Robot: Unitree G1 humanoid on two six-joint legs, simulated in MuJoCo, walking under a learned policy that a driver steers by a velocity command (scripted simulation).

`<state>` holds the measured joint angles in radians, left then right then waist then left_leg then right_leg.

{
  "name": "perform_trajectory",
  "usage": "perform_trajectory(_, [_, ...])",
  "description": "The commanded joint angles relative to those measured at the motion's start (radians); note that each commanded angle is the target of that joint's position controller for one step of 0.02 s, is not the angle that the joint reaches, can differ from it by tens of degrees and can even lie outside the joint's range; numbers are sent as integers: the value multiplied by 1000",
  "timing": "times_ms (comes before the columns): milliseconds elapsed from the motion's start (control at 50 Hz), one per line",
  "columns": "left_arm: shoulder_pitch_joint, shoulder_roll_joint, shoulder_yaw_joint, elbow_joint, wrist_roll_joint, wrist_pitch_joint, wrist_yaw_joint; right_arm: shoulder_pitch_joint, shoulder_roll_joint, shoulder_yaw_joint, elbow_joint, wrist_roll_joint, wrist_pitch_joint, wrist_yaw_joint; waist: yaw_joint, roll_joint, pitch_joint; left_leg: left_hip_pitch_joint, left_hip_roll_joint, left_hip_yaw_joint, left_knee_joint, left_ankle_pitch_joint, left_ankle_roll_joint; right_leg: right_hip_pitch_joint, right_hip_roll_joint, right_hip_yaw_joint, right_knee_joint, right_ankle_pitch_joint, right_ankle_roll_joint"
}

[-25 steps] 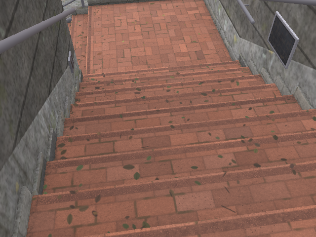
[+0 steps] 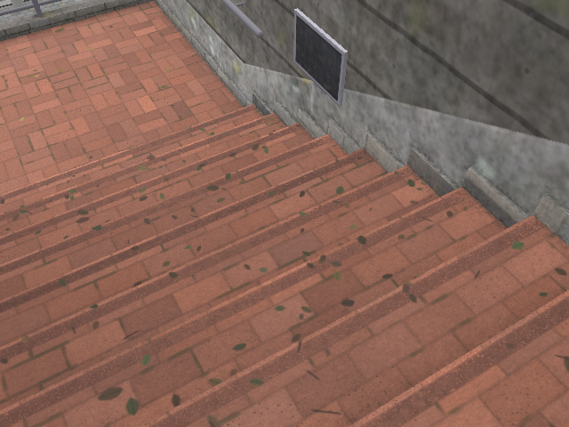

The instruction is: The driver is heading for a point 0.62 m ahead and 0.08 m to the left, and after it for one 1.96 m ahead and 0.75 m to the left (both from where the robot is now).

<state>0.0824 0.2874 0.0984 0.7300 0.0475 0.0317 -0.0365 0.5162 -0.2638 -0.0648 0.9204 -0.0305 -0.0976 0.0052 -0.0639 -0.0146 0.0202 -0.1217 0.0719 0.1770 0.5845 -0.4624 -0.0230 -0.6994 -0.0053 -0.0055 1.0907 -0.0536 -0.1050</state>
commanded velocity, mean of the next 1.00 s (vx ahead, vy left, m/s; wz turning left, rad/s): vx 0.16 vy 0.00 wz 0.12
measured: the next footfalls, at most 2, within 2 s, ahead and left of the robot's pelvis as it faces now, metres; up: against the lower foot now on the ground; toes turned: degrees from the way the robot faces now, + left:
right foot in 0.24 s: +0.31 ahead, -0.18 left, -0.15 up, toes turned -13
left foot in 0.84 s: +0.27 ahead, +0.08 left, -0.15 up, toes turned +14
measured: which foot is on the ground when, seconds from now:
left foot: down 0.00-0.24, up 0.26-0.82, down 0.84-1.00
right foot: up 0.00-0.22, down 0.24-0.86, up 0.88-1.00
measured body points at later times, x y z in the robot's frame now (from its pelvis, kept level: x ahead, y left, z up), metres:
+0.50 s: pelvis +0.22 -0.11 -0.15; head +0.26 -0.11 +0.29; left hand +0.25 +0.12 -0.30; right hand +0.26 -0.35 -0.30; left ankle +0.29 +0.06 -0.82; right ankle +0.27 -0.17 -0.87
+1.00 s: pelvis +0.26 -0.02 -0.13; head +0.27 -0.01 +0.32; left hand +0.31 +0.27 -0.24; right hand +0.43 -0.26 -0.23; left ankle +0.23 +0.07 -0.87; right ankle +0.30 -0.16 -0.78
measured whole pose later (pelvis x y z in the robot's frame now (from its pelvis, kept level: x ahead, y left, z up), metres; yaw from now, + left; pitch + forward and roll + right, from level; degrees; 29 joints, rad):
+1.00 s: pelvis +0.26 -0.02 -0.13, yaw +13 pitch +3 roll -1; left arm 0.23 0.25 0.08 0.78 0.05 -0.07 0.07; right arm 0.29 -0.24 -0.10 0.78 -0.05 -0.10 0.04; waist 0.02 -0.01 -0.04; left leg -0.24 -0.01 0.02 0.43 -0.24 0.06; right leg -0.60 -0.04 -0.02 1.13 -0.51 0.04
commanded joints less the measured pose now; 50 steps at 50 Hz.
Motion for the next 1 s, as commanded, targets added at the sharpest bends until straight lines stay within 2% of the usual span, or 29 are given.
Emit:
perform_trajectory(20, [-123,9,-5,-75,11,-4,8,107,-70,-9,-20,-17,-31,-9,-30,134,84,246,263,-229,-118,381,121,-299,-48,104,-28,94,-18])
perform_trajectory(100, [-348,5,-20,-137,-12,-41,10,146,-49,-3,-6,-41,-41,-18,-83,68,182,239,252,-144,-133,226,77,-304,-63,42,-366,259,21])
perform_trajectory(180, [10,-10,-26,57,-23,-27,-34,-47,-106,-11,-42,6,-17,-23,68,5,89,-212,135,37,105,64,63,504,-1,-70,-564,672,65])
perform_trajectory(200, [185,-30,-51,100,122,-29,-63,-12,-182,5,3,-117,-4,1,119,61,87,-187,121,34,203,-32,-5,596,-110,18,-616,705,70])
perform_trajectory(220, [325,85,-6,162,95,-53,-45,-100,-201,-7,-7,-108,5,17,193,-64,47,-137,81,20,377,53,-32,707,-57,-51,-771,686,58])
perform_trajectory(240, [391,191,34,194,78,-77,-22,2,-142,20,33,-110,19,28,207,-190,5,-243,22,-8,667,-30,-56,931,-52,-80,-813,696,-3])
perform_trajectory(260, [541,239,40,216,75,-74,-15,305,78,68,80,-103,23,81,103,-256,-391,-407,-19,-133,997,-324,-64,1423,-196,77,-376,1037,-204])
perform_trajectory(280, [627,195,27,215,64,-61,-30,402,101,82,79,-85,14,112,142,-202,-637,-485,-42,-251,1190,-420,-71,1611,-346,254,-266,1186,-365])
perform_trajectory(300, [548,155,17,208,50,-63,-39,100,-63,48,-3,-15,9,112,222,-114,-382,-698,-17,-195,1339,-405,-85,1360,-356,267,-382,1056,-287])
perform_trajectory(320, [354,141,-6,144,-4,-86,-46,-54,-108,42,-92,3,-14,89,155,-88,-290,-743,39,-214,1207,-310,-69,1076,-377,241,-466,879,-271])
perform_trajectory(340, [191,128,-7,110,-63,-65,7,-68,-96,18,-47,90,42,1,72,-22,-220,-655,0,-240,1037,-92,-39,838,-504,376,-682,580,-248])
perform_trajectory(360, [167,40,-46,92,-86,-85,26,-90,-71,26,-26,29,85,-38,62,56,-91,-416,37,-308,885,29,-21,505,-483,338,-728,643,-199])
perform_trajectory(380, [256,81,-58,157,17,-132,-59,34,-71,28,-19,5,36,-7,-47,-20,23,-368,125,-337,843,66,-59,238,-461,255,-724,721,-193])
perform_trajectory(420, [228,-27,-76,174,-6,-153,-68,143,-10,35,60,-1,36,25,-83,-15,-19,-280,150,-331,631,139,-102,180,-374,165,-770,551,-200])
perform_trajectory(440, [214,-39,-86,181,-12,-151,-56,158,14,40,78,-21,43,41,-84,9,-16,-248,154,-328,539,202,-104,169,-340,126,-772,424,-171])
perform_trajectory(480, [157,57,-65,159,5,-145,-27,91,5,38,50,-19,49,58,-64,-2,-41,-126,110,-269,499,290,-105,93,-277,56,-775,113,-104])
perform_trajectory(520, [237,96,-40,161,16,-144,12,-16,-45,22,-28,-24,45,37,18,-29,-24,-250,59,-253,615,269,-75,190,-337,106,-790,-67,-167])
perform_trajectory(560, [369,56,-26,188,-6,-142,59,-222,-89,12,-135,-36,43,-20,125,-13,10,-612,81,-347,604,87,-45,490,-477,272,-832,-121,-297])
perform_trajectory(600, [438,1,-33,213,-9,-133,93,-271,-7,46,-157,-48,50,-54,157,13,16,-714,92,-347,464,73,-34,647,-466,278,-860,-158,-282])
perform_trajectory(660, [351,-2,-24,147,-18,-133,125,-251,37,63,-166,-51,75,-31,141,-26,4,-528,56,-174,399,57,-40,526,-338,49,-882,-179,-189])
perform_trajectory(680, [294,0,-30,107,3,-146,135,-228,45,64,-165,-62,75,-5,124,-26,-4,-391,19,-104,460,116,-37,395,-280,-50,-861,-142,-165])
perform_trajectory(740, [316,39,-5,109,3,-151,151,-245,16,43,-200,-31,73,37,139,-59,-14,-350,21,-86,243,41,-18,474,-333,-91,-843,-82,-127])
perform_trajectory(840, [255,67,2,122,19,-121,130,-202,-27,-20,-193,10,43,19,67,-76,-96,-7,-68,-79,-226,424,111,463,-400,-88,-669,-63,-27])
perform_trajectory(860, [278,22,-17,121,18,-120,118,-125,-82,-54,-171,-3,28,5,31,3,-163,206,-19,-152,-229,713,159,346,-311,-170,-506,-171,43])
perform_trajectory(880, [263,-95,-44,-3,15,-139,108,3,-246,-87,-171,-26,-1,-28,22,253,-313,480,331,-573,-166,1312,453,49,-119,-265,-121,-696,161])
perform_trajectory(900, [131,-26,-28,-34,-9,-149,93,63,-235,-97,-144,-93,-32,-17,-54,18,-154,418,373,-648,-175,1174,480,-182,-44,-13,-69,-709,173])
perform_trajectory(920, [46,-14,-25,-62,-24,-135,92,14,-208,-100,-123,-82,-47,-2,-42,68,-91,350,307,-533,-181,1083,414,-251,-43,42,-13,-636,162])
perform_trajectory(960, [133,97,20,-23,-3,-119,109,-186,-134,-78,-175,4,-30,31,71,149,-83,92,236,-389,-228,1009,373,-112,-54,44,119,-507,143])
perform_trajectory(1000, [215,32,4,5,24,-106,97,-274,-118,-72,-213,-6,-1,53,121,116,-66,-160,178,-340,-250,878,340,27,-21,40,199,-339,142])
